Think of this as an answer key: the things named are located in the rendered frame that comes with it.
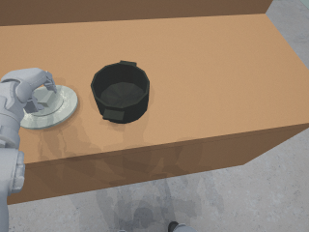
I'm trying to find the left robot hand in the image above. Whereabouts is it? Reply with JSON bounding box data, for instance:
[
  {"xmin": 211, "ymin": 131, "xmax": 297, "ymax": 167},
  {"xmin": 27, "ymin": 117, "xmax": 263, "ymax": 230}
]
[{"xmin": 1, "ymin": 68, "xmax": 57, "ymax": 114}]

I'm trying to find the pot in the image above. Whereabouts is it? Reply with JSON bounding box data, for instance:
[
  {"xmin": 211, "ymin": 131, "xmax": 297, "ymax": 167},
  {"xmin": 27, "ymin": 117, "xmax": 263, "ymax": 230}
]
[{"xmin": 90, "ymin": 60, "xmax": 150, "ymax": 124}]

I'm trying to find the robot left upper arm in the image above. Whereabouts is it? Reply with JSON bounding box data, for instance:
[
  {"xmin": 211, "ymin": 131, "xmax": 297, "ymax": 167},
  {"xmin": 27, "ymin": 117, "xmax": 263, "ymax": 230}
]
[{"xmin": 0, "ymin": 148, "xmax": 26, "ymax": 232}]

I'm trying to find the robot right shin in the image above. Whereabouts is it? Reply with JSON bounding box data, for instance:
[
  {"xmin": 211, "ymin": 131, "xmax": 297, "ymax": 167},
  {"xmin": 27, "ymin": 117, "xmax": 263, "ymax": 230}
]
[{"xmin": 174, "ymin": 223, "xmax": 186, "ymax": 231}]

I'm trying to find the right robot foot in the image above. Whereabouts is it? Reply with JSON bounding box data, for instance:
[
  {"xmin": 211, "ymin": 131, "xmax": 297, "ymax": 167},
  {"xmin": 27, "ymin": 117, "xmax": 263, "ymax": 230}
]
[{"xmin": 168, "ymin": 221, "xmax": 179, "ymax": 232}]

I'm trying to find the table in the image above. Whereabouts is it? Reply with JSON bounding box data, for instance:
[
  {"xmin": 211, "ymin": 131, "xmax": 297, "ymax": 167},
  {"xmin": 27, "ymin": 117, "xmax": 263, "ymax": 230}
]
[{"xmin": 0, "ymin": 0, "xmax": 309, "ymax": 205}]

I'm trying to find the left robot forearm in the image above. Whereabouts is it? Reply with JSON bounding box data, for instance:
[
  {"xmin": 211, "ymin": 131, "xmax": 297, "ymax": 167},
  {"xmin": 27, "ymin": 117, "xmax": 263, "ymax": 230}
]
[{"xmin": 0, "ymin": 76, "xmax": 32, "ymax": 150}]

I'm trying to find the knob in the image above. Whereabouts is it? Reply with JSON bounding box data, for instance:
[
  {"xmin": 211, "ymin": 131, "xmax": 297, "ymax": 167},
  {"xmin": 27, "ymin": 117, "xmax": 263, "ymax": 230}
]
[{"xmin": 33, "ymin": 90, "xmax": 56, "ymax": 107}]

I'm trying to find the lid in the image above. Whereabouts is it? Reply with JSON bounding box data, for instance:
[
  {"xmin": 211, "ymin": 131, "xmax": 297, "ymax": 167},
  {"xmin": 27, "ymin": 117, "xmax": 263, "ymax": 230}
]
[{"xmin": 20, "ymin": 85, "xmax": 78, "ymax": 131}]

